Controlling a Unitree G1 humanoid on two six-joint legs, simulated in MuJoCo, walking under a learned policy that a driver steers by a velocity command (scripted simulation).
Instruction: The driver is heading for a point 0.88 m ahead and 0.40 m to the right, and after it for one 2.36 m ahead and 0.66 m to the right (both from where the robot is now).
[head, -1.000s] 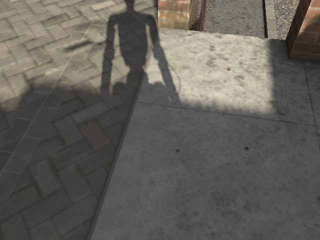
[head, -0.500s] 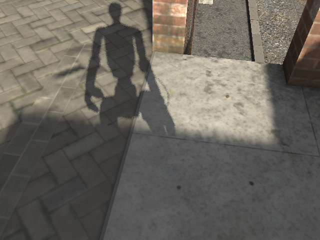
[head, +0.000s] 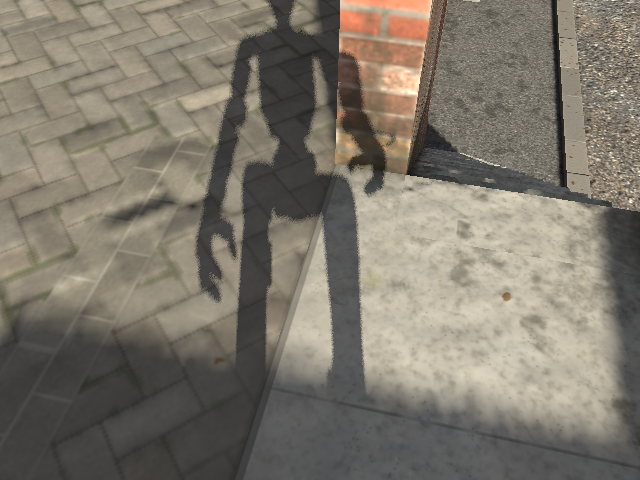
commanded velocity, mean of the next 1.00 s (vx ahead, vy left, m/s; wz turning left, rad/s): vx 0.97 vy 0.00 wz -0.79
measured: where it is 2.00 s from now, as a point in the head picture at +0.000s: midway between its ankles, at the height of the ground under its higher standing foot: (516, 286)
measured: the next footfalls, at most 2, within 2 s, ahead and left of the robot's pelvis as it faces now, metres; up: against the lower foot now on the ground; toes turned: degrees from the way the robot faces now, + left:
left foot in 0.18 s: +0.41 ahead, +0.11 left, +0.00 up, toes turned -7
right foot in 0.66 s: +0.74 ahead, -0.19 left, +0.00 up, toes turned -36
